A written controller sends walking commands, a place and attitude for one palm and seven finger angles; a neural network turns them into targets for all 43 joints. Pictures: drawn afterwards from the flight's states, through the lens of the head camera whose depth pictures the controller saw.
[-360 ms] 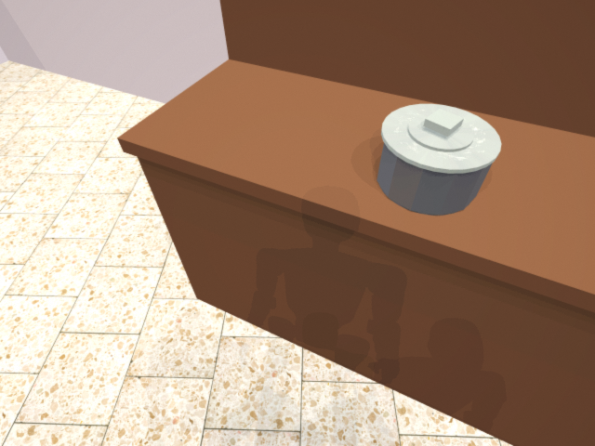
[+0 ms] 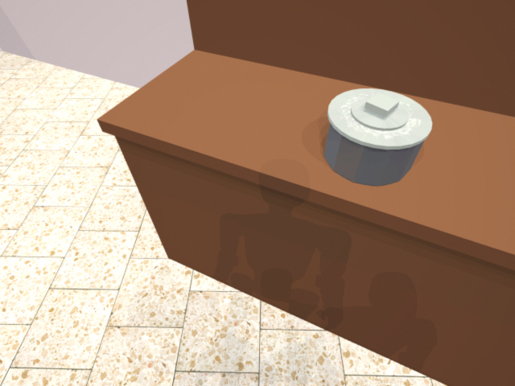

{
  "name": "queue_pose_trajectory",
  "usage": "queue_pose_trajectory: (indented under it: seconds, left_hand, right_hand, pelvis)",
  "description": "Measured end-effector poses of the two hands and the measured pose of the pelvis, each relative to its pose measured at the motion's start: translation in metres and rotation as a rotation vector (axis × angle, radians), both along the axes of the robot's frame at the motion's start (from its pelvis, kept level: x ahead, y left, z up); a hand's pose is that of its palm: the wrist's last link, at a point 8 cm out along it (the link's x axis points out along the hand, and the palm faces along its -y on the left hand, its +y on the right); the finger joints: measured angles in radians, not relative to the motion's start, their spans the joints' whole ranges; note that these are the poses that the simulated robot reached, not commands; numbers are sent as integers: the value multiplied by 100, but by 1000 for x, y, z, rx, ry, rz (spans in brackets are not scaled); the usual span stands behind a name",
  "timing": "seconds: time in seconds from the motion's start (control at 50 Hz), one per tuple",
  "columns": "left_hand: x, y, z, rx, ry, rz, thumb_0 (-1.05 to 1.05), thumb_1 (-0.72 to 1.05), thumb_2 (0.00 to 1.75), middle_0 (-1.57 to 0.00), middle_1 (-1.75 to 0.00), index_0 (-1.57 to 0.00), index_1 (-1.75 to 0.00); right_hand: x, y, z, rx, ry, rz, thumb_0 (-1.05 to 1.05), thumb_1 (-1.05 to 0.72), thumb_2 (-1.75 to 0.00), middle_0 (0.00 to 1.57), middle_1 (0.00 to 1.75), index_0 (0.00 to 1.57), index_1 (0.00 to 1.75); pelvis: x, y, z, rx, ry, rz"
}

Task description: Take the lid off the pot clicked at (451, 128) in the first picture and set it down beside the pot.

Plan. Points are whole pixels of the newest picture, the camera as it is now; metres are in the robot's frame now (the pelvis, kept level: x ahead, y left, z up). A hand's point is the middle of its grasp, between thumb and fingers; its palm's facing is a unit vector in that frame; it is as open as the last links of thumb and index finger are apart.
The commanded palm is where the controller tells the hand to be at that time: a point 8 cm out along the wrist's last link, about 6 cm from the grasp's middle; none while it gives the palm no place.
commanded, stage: look at it before walking up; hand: left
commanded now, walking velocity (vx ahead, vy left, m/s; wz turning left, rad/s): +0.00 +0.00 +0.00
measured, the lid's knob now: (381, 104) +0.61 -0.21 +0.13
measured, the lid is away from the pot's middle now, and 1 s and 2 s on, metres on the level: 0.00 0.00 0.00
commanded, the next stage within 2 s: turn to face it in 0.28 s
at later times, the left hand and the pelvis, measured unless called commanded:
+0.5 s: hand out of the picture +0.03 +0.18 -0.17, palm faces +0.03 -0.98 -0.21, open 7.4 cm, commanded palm none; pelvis +0.01 +0.00 +0.00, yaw -2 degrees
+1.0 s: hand out of the picture +0.08 +0.14 -0.15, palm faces -0.14 -0.95 -0.27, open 7.4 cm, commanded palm none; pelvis +0.00 -0.04 +0.01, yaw -14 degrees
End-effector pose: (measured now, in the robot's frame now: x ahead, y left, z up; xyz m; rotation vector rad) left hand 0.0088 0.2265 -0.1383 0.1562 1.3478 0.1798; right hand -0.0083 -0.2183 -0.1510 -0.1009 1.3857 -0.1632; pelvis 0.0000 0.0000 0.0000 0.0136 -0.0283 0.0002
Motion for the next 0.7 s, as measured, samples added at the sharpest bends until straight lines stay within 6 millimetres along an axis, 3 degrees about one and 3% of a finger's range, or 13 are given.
queue_pose_trajectory:
  seconds: [0.54, 0.7]
  left_hand:
    - [15, 7, -3, -2, 26, -18, 0, 90, 90, -20, -30, -20, -30]
    - [38, 7, 0, 54, 26, -95, 0, 90, 90, -20, -30, -20, -30]
  right_hand:
    - [18, -4, 0, -25, -22, -35, 0, -91, -90, 20, 30, 20, 30]
    - [19, -27, -15, -20, -80, -111, 1, -90, -90, 20, 30, 20, 30]
  pelvis:
    - [7, 2, -3, 0, 8, -50]
    - [2, -14, -13, 37, 8, -150]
